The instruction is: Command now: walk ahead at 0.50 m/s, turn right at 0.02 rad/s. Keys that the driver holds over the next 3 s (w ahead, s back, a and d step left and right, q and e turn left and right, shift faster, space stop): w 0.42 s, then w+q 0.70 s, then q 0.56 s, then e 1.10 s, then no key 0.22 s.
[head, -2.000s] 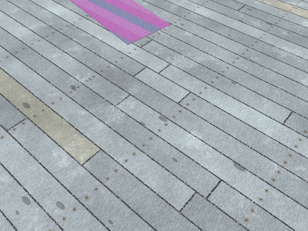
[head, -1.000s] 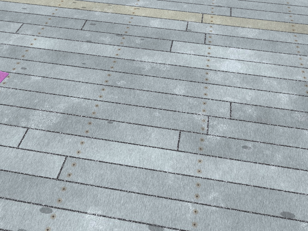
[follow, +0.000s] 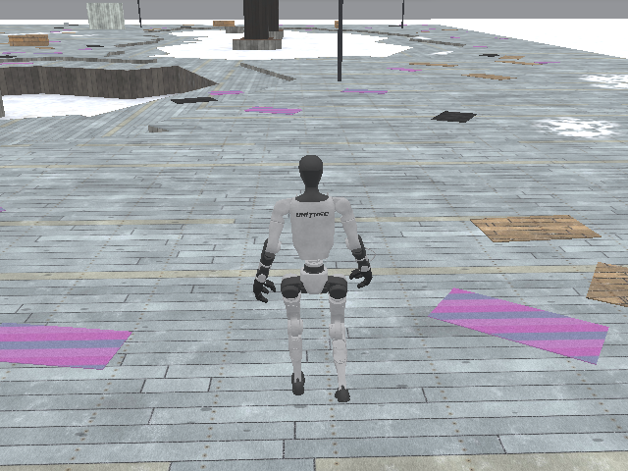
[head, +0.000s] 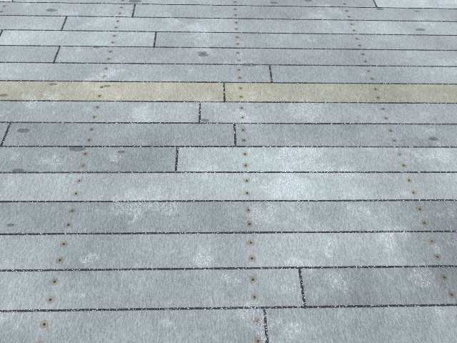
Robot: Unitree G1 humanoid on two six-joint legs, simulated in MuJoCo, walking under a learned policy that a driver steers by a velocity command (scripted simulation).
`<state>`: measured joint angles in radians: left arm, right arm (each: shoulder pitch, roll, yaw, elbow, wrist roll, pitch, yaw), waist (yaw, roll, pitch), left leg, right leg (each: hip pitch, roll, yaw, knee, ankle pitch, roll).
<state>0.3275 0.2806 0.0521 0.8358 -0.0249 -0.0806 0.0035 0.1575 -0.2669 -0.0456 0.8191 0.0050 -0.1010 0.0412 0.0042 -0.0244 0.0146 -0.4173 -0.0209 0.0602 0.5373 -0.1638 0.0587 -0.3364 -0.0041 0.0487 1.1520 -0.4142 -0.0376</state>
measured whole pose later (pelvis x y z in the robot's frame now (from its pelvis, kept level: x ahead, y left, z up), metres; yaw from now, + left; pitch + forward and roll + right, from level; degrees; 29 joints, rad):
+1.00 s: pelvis +0.54 +0.00 -0.01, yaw +16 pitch +2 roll -2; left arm 0.32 0.27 0.08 0.92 -0.02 -0.05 0.02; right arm 0.07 -0.24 -0.06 0.72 0.02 -0.03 0.06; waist 0.05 0.02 0.04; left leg -0.54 0.03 0.07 0.61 -0.12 0.12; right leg 0.10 -0.04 -0.29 0.38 -0.46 0.05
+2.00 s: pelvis +0.79 +0.10 +0.01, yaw +39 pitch +0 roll -1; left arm 0.21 0.28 0.05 0.82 -0.01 0.01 -0.01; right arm 0.19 -0.23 -0.04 0.68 -0.03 0.02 -0.03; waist 0.03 -0.03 0.02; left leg -0.25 0.03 0.02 0.54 -0.30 0.00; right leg -0.40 -0.02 -0.02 0.74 -0.40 0.03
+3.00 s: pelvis +0.80 +0.10 +0.01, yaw +7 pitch +1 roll -1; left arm 0.18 0.33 0.09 0.66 -0.01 0.06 0.02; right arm 0.17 -0.25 -0.06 0.70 -0.01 0.00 -0.02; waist -0.01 -0.03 0.05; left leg -0.24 0.02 -0.01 0.46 -0.23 -0.01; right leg -0.41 0.02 0.09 0.91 -0.46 0.09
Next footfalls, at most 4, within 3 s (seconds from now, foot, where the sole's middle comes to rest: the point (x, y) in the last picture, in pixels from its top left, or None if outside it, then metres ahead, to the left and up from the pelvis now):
0.46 right None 0.42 -0.15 -0.77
1.02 left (190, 273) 0.68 0.13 -0.77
1.46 right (214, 199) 0.96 0.06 -0.77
1.86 left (164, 254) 0.74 0.22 -0.77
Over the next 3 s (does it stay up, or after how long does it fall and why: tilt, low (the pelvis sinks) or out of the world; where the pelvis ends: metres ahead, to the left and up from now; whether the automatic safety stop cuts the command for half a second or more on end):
stays up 0.80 0.10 0.01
